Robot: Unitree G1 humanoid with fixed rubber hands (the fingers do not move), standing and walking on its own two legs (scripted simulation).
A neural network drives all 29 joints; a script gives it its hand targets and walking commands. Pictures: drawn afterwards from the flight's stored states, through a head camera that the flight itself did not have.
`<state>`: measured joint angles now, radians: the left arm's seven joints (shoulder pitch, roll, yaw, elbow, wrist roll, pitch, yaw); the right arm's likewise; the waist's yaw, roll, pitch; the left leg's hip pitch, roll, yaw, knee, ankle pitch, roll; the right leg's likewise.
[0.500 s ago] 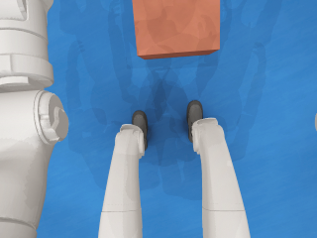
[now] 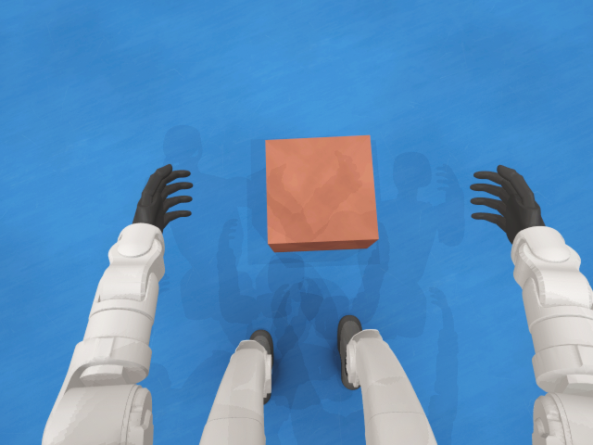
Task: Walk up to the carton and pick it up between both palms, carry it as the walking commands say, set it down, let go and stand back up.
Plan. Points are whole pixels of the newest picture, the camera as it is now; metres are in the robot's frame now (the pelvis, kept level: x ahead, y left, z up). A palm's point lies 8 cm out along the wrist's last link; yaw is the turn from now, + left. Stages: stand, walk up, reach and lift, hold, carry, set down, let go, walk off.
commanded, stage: let go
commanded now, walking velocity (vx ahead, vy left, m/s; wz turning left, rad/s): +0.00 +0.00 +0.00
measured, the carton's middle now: (319, 197) +0.56 -0.04 -0.63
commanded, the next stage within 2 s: stand in 0.98 s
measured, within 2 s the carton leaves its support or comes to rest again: neither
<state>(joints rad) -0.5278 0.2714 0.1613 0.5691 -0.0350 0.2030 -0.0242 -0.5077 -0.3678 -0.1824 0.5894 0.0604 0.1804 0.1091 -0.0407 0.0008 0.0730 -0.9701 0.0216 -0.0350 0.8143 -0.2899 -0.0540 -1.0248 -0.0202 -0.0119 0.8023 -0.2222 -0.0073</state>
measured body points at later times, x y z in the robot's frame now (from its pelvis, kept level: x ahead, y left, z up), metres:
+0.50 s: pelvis +0.04 +0.02 +0.05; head +0.08 +0.01 +0.50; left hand +0.23 +0.24 -0.03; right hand +0.20 -0.23 -0.03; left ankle +0.04 +0.15 -0.69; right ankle +0.07 -0.11 -0.69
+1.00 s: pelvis +0.06 +0.00 +0.05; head +0.07 +0.01 +0.50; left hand +0.23 +0.24 -0.03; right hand +0.22 -0.24 -0.02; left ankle +0.04 +0.15 -0.69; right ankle +0.07 -0.11 -0.69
